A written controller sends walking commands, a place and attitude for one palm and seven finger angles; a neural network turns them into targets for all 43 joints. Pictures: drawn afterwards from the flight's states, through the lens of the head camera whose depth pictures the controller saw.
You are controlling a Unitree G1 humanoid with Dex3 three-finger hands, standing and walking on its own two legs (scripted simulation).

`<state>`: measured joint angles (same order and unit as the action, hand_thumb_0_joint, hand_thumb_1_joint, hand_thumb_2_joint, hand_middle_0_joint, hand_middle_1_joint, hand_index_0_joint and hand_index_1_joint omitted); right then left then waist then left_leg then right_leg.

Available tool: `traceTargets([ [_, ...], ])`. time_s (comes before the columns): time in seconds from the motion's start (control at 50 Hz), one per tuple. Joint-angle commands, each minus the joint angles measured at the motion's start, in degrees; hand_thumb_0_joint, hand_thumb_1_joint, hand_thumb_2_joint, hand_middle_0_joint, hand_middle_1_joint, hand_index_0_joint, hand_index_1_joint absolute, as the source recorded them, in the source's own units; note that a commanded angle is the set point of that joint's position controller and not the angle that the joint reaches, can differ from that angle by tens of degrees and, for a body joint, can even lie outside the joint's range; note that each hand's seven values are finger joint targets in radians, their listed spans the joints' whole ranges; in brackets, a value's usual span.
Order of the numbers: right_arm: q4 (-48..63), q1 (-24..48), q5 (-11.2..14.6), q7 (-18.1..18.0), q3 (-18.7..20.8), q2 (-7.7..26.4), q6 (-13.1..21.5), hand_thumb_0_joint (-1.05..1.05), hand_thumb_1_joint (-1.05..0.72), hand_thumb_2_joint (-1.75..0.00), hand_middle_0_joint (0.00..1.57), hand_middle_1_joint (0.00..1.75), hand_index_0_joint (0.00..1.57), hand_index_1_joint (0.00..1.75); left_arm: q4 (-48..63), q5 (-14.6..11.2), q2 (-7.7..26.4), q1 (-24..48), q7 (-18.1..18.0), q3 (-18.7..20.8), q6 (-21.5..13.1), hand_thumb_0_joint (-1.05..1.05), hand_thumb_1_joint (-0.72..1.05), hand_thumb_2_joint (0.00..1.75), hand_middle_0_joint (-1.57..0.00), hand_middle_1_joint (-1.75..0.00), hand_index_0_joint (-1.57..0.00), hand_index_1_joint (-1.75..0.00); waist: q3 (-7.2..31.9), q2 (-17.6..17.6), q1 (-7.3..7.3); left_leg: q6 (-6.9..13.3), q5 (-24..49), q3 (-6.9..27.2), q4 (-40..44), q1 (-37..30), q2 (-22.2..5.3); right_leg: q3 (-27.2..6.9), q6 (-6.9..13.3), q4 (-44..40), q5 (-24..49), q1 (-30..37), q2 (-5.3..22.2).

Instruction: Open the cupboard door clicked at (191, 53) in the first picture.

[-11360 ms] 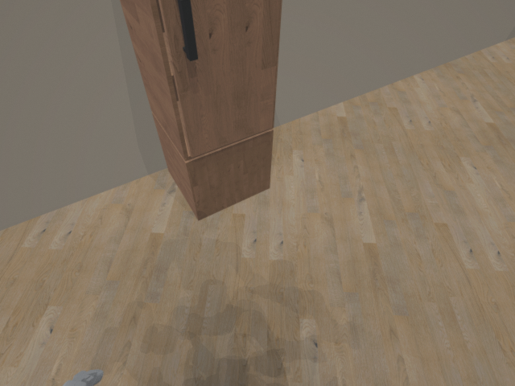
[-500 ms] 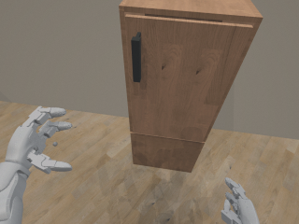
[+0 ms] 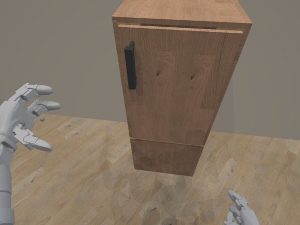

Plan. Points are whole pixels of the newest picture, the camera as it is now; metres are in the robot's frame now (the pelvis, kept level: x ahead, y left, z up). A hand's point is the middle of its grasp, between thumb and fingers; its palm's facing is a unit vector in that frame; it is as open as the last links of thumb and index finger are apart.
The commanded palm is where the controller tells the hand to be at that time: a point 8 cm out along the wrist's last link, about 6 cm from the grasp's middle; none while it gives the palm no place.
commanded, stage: raise the hand with hooked fingers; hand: left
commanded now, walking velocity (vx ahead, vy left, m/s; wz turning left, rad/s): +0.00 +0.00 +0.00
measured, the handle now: (132, 65) +0.58 +0.12 +0.13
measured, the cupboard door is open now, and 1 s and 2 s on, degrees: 0 0 0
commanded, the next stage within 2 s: move the hooked fingers beside the handle in 0.38 s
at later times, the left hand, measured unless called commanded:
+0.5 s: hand (48, 124) +0.29 +0.26 +0.16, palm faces +0.02 -1.00 -0.04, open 14.0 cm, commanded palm +0.26 +0.31 +0.16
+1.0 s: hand (74, 103) +0.36 +0.23 +0.15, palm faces -0.03 -1.00 -0.01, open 14.0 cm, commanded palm +0.34 +0.28 +0.15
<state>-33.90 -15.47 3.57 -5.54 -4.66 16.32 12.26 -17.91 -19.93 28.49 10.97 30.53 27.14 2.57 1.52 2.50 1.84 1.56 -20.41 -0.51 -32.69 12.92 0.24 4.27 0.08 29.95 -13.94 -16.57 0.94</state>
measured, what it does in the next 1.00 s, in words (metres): stands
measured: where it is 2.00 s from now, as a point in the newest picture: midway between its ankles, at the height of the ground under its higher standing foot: outside the picture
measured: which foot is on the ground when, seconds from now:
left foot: down 0.00-1.00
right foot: down 0.00-1.00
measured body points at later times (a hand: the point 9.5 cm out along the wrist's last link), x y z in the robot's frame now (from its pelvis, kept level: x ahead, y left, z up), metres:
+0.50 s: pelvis +0.00 -0.01 +0.00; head -0.01 -0.03 +0.45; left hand +0.28 +0.32 +0.16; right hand +0.18 -0.24 -0.07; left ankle -0.03 +0.10 -0.73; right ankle +0.02 -0.12 -0.73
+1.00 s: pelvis -0.01 -0.01 +0.00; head +0.01 -0.02 +0.45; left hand +0.36 +0.29 +0.15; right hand +0.13 -0.26 -0.09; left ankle -0.03 +0.10 -0.73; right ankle +0.02 -0.12 -0.73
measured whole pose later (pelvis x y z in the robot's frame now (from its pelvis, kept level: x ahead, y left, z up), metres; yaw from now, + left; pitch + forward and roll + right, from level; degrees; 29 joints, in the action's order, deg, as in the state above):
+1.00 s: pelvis -0.01 -0.01 +0.00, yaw -1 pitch +3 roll +0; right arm -34.6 -16.8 3.4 -5.9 -4.2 16.8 10.6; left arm -33.8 -15.5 26.3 25.9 26.1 23.0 -1.5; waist 1.1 1.9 -0.3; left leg 0.9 -19.1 -1.5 -32.1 15.6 -0.1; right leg 3.2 0.8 30.7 -13.0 -20.4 0.5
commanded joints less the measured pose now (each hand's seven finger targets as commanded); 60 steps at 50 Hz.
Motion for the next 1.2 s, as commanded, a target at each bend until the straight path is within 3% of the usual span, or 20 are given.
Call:
traceTargets([
  [0.0, 9.9, 5.5, 0.3, 0.2, 3.6, 7.3, 3.3, 0.00, -0.90, -0.90, 0.20, 0.30, 0.20, 0.30, 11.6, -1.3, 14.5, 11.6, 0.2, 4.5, -2.1, 0.00, -0.50, 0.30, -0.30, -1.20, -0.30, -1.20, 12.3, 0.3, 0.63, -0.8, 20.9, 2.5, 4.9, -0.3, 0.1, -0.8, 1.7, -1.5, 15.3, 7.5, -1.6],
  [0.06, 10.3, 5.9, 0.2, 0.2, 3.6, 6.9, 3.3, 0.00, -0.90, -0.90, 0.20, 0.30, 0.20, 0.30, 15.4, -1.1, 16.1, 13.9, -0.9, 5.9, -3.4, 0.00, -0.50, 0.30, -0.30, -1.20, -0.30, -1.20, 13.3, 2.8, 0.97, -0.8, 21.3, 2.3, 5.2, -1.1, 0.2, -1.0, 1.9, -1.5, 15.4, 8.4, -1.7],
  [0.12, 9.8, 5.3, -0.2, 0.0, 3.6, 6.7, 3.4, 0.00, -0.90, -0.90, 0.20, 0.30, 0.20, 0.30, 15.4, -1.3, 16.9, 13.4, -1.9, 7.4, -4.5, 0.00, -0.50, 0.30, -0.30, -1.20, -0.30, -1.20, 13.1, 1.2, 0.99, -0.5, 20.9, 1.6, 5.1, -1.1, 0.2, -1.3, 1.7, -2.0, 16.2, 9.2, -1.8],
  [0.16, 9.5, 5.5, 0.0, -0.3, 3.5, 6.6, 3.5, 0.00, -0.90, -0.90, 0.20, 0.30, 0.20, 0.30, 15.0, -0.9, 15.8, 14.7, -1.9, 6.1, -4.7, 0.00, -0.50, 0.30, -0.30, -1.20, -0.30, -1.20, 11.9, 3.6, 0.46, -0.5, 19.2, 1.5, 5.7, -1.1, 0.3, -1.5, 1.7, -2.4, 14.9, 8.1, -1.7],
  [0.26, 9.5, 5.6, 0.2, -0.9, 3.5, 6.5, 3.6, 0.00, -0.90, -0.90, 0.20, 0.30, 0.20, 0.30, 14.5, -0.2, 15.3, 15.0, -1.7, 5.0, -4.2, 0.00, -0.50, 0.30, -0.30, -1.20, -0.30, -1.20, 12.1, 3.8, 0.29, -0.3, 18.0, 1.3, 5.9, -1.6, 0.4, -1.6, 1.6, -2.9, 14.1, 8.5, -1.5],
  [0.42, 9.2, 6.0, 0.3, -1.0, 3.3, 6.6, 3.4, 0.00, -0.90, -0.90, 0.20, 0.30, 0.20, 0.30, 11.3, -1.1, 14.4, 13.8, -0.7, 4.5, -3.7, 0.00, -0.50, 0.30, -0.30, -1.20, -0.30, -1.20, 10.2, -0.7, 0.34, -0.1, 16.4, 1.4, 6.0, 0.0, 0.6, -1.8, 1.3, -3.2, 13.3, 8.6, -1.5],
  [0.44, 9.4, 6.4, 0.3, -0.9, 3.2, 6.6, 3.5, 0.00, -0.90, -0.90, 0.20, 0.30, 0.20, 0.30, 12.3, -1.1, 14.7, 14.9, -0.6, 4.3, -3.8, 0.00, -0.50, 0.30, -0.30, -1.20, -0.30, -1.20, 10.5, 0.7, 0.35, -0.2, 16.4, 1.5, 6.2, 0.1, 0.6, -1.8, 1.4, -3.2, 13.3, 8.6, -1.4],
  [0.52, 8.3, 5.9, 0.5, -1.6, 3.1, 6.6, 3.4, 0.00, -0.90, -0.90, 0.20, 0.30, 0.20, 0.30, 10.0, -0.3, 13.8, 22.4, -1.3, 1.7, -4.5, 0.00, -0.50, 0.30, -0.30, -1.20, -0.30, -1.20, 8.6, 0.2, -1.47, -0.2, 13.0, 1.6, 6.0, 0.1, 0.4, -2.1, 1.2, -4.1, 9.1, 5.7, -1.6],
  [0.6, 7.5, 5.5, 0.5, -2.2, 3.1, 6.7, 3.7, 0.00, -0.90, -0.90, 0.20, 0.30, 0.20, 0.30, 7.6, 1.1, 13.8, 28.7, -2.1, 0.0, -5.9, 0.00, -0.50, 0.30, -0.30, -1.20, -0.30, -1.20, 11.2, 3.4, -2.07, -0.2, 12.3, 1.8, 5.9, -0.9, 0.6, -2.3, 1.4, -3.9, 8.0, 5.4, -1.2],
  [0.7, 7.6, 5.0, 0.3, -1.9, 3.1, 6.9, 3.3, 0.00, -0.90, -0.90, 0.20, 0.30, 0.20, 0.30, 2.6, 1.8, 14.8, 28.3, -2.6, 1.0, -6.3, 0.00, -0.50, 0.30, -0.30, -1.20, -0.30, -1.20, 13.8, 1.0, -1.11, -0.3, 14.6, 1.6, 5.7, 0.6, 0.6, -2.2, 1.5, -2.6, 11.3, 7.7, -0.9],
  [0.78, 7.4, 4.3, 0.4, -1.4, 3.1, 7.3, 2.7, 0.00, -0.90, -0.90, 0.20, 0.30, 0.20, 0.30, -2.1, 2.1, 13.6, 31.6, -3.2, -0.9, -5.9, 0.00, -0.50, 0.30, -0.30, -1.20, -0.30, -1.20, 11.5, 0.1, -1.61, -0.3, 13.3, 1.6, 5.7, 2.2, 0.5, -2.3, 1.6, -2.7, 10.2, 5.5, -0.9],
  [0.82, 7.5, 3.6, 0.1, -1.2, 3.3, 7.6, 2.2, 0.00, -0.90, -0.90, 0.20, 0.30, 0.20, 0.30, -2.8, 2.7, 17.4, 32.4, -4.1, 2.2, -6.3, 0.00, -0.50, 0.30, -0.30, -1.20, -0.30, -1.20, 13.7, -0.7, -0.83, -0.3, 14.7, 1.5, 5.4, 2.7, 0.4, -2.6, 1.6, -2.1, 11.4, 7.3, -0.9],
  [0.84, 7.9, 3.7, 0.2, -1.1, 3.2, 7.3, 2.2, 0.00, -0.90, -0.90, 0.20, 0.30, 0.20, 0.30, -2.7, 2.8, 15.0, 33.7, -4.1, -0.1, -6.5, 0.00, -0.50, 0.30, -0.30, -1.20, -0.30, -1.20, 14.2, 0.3, -1.32, -0.2, 14.6, 1.3, 5.5, 2.6, 0.5, -2.8, 1.6, -2.0, 11.8, 7.1, -0.7],
  [0.88, 7.6, 2.9, 0.2, -1.0, 3.4, 7.4, 2.0, 0.00, -0.90, -0.90, 0.20, 0.30, 0.20, 0.30, -2.8, 3.2, 14.4, 36.1, -4.6, -0.8, -7.2, 0.00, -0.50, 0.30, -0.30, -1.20, -0.30, -1.20, 14.7, 1.8, -1.73, -0.4, 15.4, 1.3, 5.3, 1.8, 0.4, -2.6, 1.7, -1.7, 12.5, 6.3, -0.8],
  [0.92, 7.7, 2.2, 0.0, -0.8, 3.5, 7.7, 1.8, 0.00, -0.90, -0.90, 0.20, 0.30, 0.20, 0.30, -2.8, 3.0, 16.2, 35.6, -5.0, 1.0, -8.0, 0.00, -0.50, 0.30, -0.30, -1.20, -0.30, -1.20, 16.6, -0.4, -1.13, -0.3, 16.7, 1.3, 5.1, 2.1, 0.3, -2.9, 1.7, -1.3, 14.2, 8.4, -0.9],
  [0.98, 7.3, 1.5, 0.1, -0.7, 3.7, 7.5, 1.4, 0.00, -0.90, -0.90, 0.20, 0.30, 0.20, 0.30, -3.9, 3.4, 13.3, 37.2, -5.1, -1.5, -8.3, 0.00, -0.50, 0.30, -0.30, -1.20, -0.30, -1.20, 16.2, 1.2, -2.06, -0.4, 17.2, 1.0, 5.2, 1.5, 0.1, -2.6, 1.6, -1.2, 14.9, 6.5, -1.0],
  [1.04, 6.9, 0.6, 0.0, -0.5, 3.9, 7.9, 1.0, 0.00, -0.90, -0.90, 0.20, 0.30, 0.20, 0.30, -4.5, 3.7, 14.9, 38.9, -5.7, -0.5, -8.3, 0.00, -0.50, 0.30, -0.30, -1.20, -0.30, -1.20, 16.7, 0.9, -1.91, -0.4, 17.8, 1.2, 5.3, 1.7, 0.1, -2.8, 1.7, -1.1, 15.3, 6.8, -0.9],
  [1.1, 6.2, -0.2, 0.1, -0.5, 4.0, 7.8, 0.5, 0.00, -0.90, -0.90, 0.20, 0.30, 0.20, 0.30, -5.9, 4.4, 11.8, 42.7, -6.5, -3.7, -8.4, 0.00, -0.50, 0.30, -0.30, -1.20, -0.30, -1.20, 15.5, 1.5, -3.31, -0.5, 17.6, 1.2, 5.2, 1.1, 0.0, -2.4, 1.7, -1.2, 14.7, 4.3, -1.1],
  [1.12, 6.4, -0.5, -0.1, -0.4, 4.0, 7.9, 0.4, 0.00, -0.90, -0.90, 0.20, 0.30, 0.20, 0.30, -6.0, 4.3, 13.0, 42.8, -6.8, -2.6, -8.7, 0.00, -0.50, 0.30, -0.30, -1.20, -0.30, -1.20, 16.6, 0.3, -2.72, -0.5, 18.5, 1.3, 4.9, 1.1, -0.1, -2.5, 1.9, -1.0, 15.4, 5.5, -1.2],
  [1.18, 5.5, -1.5, -0.1, -0.4, 4.1, 7.9, -0.2, 0.00, -0.90, -0.90, 0.20, 0.30, 0.20, 0.30, -8.4, 5.2, 12.7, 45.6, -7.5, -3.3, -9.1, 0.00, -0.50, 0.30, -0.30, -1.20, -0.30, -1.20, 17.0, 0.7, -3.50, -0.7, 18.8, 1.4, 4.9, 1.1, -0.2, -2.3, 1.8, -0.8, 15.7, 4.6, -1.1],
])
